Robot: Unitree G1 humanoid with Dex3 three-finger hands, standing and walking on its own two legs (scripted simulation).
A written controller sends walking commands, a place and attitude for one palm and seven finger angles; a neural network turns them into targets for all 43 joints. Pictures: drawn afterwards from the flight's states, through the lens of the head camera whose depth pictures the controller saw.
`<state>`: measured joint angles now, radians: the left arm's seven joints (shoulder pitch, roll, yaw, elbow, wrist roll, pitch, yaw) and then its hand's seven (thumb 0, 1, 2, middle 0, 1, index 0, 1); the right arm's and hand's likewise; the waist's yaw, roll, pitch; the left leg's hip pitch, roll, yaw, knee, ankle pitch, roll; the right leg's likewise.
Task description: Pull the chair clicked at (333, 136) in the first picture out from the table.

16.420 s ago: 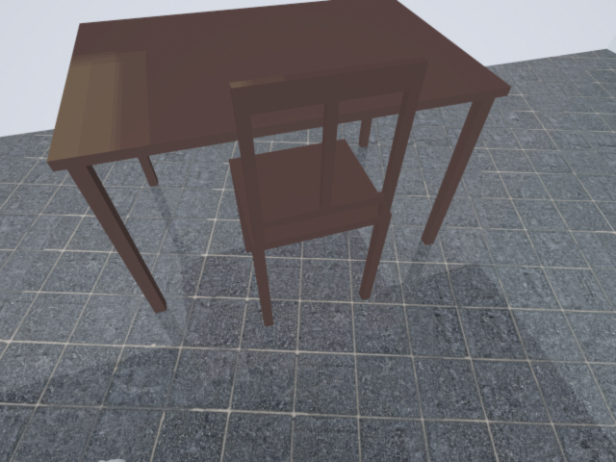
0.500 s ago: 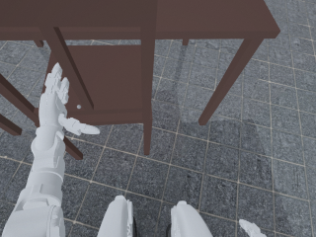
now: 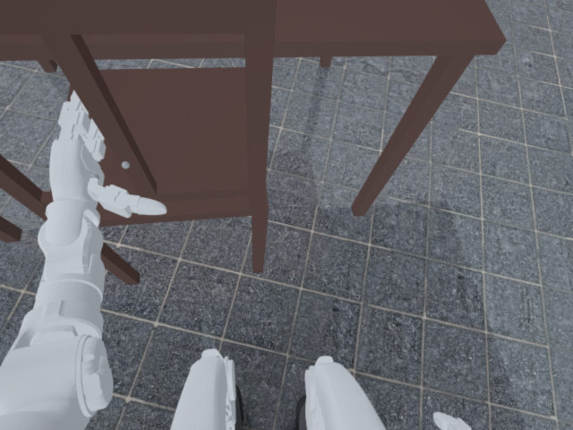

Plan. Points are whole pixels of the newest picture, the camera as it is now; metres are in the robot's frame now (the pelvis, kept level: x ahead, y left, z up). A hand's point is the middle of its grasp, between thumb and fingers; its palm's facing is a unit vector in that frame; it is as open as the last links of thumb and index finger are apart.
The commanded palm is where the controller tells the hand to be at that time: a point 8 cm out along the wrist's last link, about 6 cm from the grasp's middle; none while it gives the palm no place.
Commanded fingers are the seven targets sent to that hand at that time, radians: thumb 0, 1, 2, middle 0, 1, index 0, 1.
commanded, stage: push the fingers through the gap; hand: left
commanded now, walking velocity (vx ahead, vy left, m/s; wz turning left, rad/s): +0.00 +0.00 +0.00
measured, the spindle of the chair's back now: (116, 133) +0.49 +0.21 +0.06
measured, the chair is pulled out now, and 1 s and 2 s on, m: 0.00 0.00 0.05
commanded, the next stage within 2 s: hook a spindle and tug to test in 0.24 s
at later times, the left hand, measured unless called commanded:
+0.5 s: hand (131, 169) +0.46 +0.20 +0.03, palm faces +0.09 -1.00 -0.03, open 16.7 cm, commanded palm +0.43 +0.24 +0.03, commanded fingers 0.00 -0.50 0.30 -0.22 -0.57 -0.22 -0.57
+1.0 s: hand (139, 169) +0.45 +0.19 +0.03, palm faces +0.12 -0.99 -0.04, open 9.8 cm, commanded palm +0.42 +0.23 +0.03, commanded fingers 0.00 0.56 0.76 -0.50 -1.45 -0.50 -1.45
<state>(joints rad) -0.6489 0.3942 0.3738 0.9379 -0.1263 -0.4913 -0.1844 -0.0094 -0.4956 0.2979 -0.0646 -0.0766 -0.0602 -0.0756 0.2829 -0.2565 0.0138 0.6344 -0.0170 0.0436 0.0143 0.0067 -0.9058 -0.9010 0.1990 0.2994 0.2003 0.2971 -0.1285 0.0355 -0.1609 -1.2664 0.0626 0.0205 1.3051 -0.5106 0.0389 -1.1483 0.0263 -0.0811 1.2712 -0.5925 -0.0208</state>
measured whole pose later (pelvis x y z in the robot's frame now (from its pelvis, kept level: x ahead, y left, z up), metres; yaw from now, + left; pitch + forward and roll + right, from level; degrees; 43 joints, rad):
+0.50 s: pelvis +0.00 +0.00 +0.00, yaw +0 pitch +26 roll -4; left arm -0.61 0.35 0.34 0.91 -0.12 -0.50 -0.15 -0.01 -0.50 0.30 -0.10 -0.18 -0.09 -0.18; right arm 0.27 -0.25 0.01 0.63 -0.02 0.06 0.02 0.01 -0.91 -0.90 0.20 0.30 0.20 0.30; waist -0.12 0.03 -0.17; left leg -1.24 0.06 0.02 1.29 -0.51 0.04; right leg -1.12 0.02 -0.08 1.25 -0.59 -0.02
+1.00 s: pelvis +0.00 -0.01 +0.01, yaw +0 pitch +26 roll -3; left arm -0.59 0.34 0.33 0.90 -0.12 -0.50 -0.10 0.00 0.05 0.53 -0.43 -1.28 -0.41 -1.31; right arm 0.28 -0.25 0.01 0.64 -0.02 0.07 0.02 0.01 -0.91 -0.90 0.20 0.30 0.20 0.30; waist -0.12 0.04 -0.17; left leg -1.23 0.06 0.02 1.28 -0.50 0.03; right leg -1.12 0.03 -0.07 1.25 -0.59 -0.03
